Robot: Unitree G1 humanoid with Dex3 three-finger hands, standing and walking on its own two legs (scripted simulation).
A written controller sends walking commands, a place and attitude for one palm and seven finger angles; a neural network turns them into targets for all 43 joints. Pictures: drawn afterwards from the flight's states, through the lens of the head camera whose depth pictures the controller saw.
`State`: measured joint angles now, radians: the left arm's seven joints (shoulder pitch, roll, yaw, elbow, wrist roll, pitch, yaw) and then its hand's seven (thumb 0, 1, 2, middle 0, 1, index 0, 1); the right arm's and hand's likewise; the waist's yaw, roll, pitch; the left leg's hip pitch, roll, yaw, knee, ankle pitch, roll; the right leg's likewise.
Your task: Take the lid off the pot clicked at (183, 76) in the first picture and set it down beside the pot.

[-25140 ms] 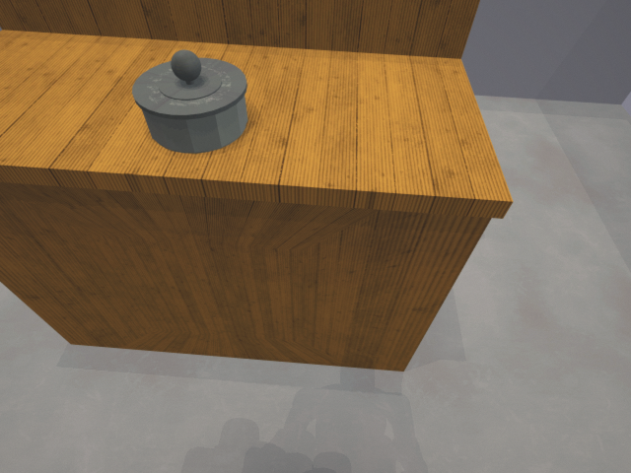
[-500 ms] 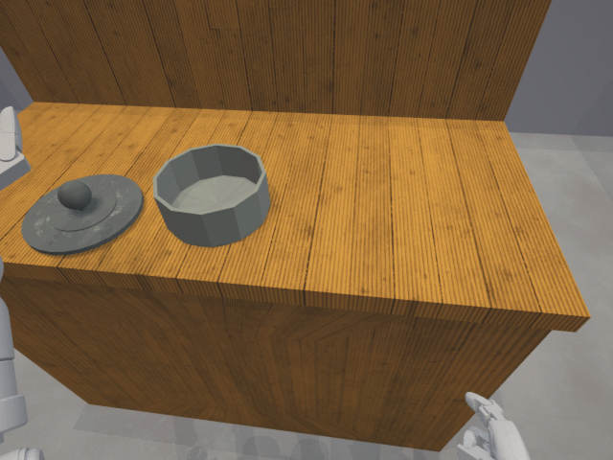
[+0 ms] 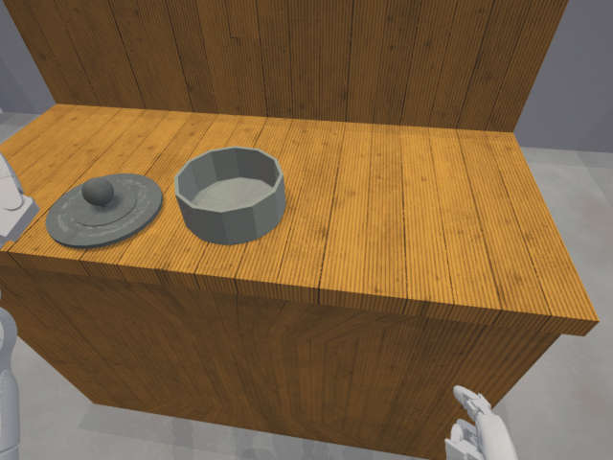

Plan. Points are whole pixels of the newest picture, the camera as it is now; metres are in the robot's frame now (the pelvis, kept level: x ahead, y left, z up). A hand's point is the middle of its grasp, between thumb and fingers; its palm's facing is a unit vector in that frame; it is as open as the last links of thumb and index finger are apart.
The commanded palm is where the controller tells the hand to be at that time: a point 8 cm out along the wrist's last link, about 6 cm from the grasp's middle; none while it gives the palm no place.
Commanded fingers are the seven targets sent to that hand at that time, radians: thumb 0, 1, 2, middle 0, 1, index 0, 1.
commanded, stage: draw the hand back to the body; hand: left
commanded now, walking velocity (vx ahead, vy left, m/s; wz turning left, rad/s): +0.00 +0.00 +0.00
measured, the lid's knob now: (98, 191) +0.46 +0.42 +0.09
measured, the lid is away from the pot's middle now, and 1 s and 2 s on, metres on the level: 0.22 0.22 0.22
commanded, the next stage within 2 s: step back with the hand held close in 0.48 s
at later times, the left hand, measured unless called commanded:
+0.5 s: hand (2, 267) +0.17 +0.25 +0.27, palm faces +0.51 -0.81 -0.29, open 7.4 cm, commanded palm +0.12 +0.30 +0.26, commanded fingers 0.00 0.90 0.90 -0.20 -0.30 -0.20 -0.30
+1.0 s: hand (20, 301) +0.16 +0.25 +0.23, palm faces +0.34 -0.78 -0.53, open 7.4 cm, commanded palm +0.09 +0.32 +0.26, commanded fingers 0.00 0.90 0.90 -0.20 -0.30 -0.20 -0.30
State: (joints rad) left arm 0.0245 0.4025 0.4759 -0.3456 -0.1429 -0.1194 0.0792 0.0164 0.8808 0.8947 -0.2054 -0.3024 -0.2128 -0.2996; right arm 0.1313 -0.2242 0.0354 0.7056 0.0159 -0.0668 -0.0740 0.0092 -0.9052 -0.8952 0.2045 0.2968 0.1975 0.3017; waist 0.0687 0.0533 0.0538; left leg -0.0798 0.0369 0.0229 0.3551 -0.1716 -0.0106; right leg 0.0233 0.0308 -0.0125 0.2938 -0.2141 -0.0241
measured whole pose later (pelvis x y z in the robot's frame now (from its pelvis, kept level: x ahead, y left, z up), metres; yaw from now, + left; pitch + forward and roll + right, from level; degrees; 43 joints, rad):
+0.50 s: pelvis -0.01 +0.01 +0.00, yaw +1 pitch -7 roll -1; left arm 0.29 0.38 0.43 -0.63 -0.13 -0.13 0.08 0.02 0.88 0.89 -0.21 -0.30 -0.21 -0.30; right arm 0.13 -0.20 0.05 0.69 0.00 -0.09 -0.07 0.01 -0.90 -0.90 0.20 0.30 0.20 0.30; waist 0.09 0.05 0.05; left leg -0.08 0.02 0.02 0.38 -0.18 0.01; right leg 0.03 0.01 -0.02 0.30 -0.21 -0.01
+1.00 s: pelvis -0.04 +0.04 -0.01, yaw +0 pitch +1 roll -1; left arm 0.52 0.54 0.55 -0.84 -0.10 -0.19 0.09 0.02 0.88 0.89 -0.21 -0.30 -0.22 -0.30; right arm 0.18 -0.21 0.00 0.53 0.03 0.00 -0.05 0.01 -0.91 -0.90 0.20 0.30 0.20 0.30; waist 0.00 -0.04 0.07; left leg -0.34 0.00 0.05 0.50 -0.17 0.05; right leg -0.26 -0.01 0.01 0.48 -0.24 0.02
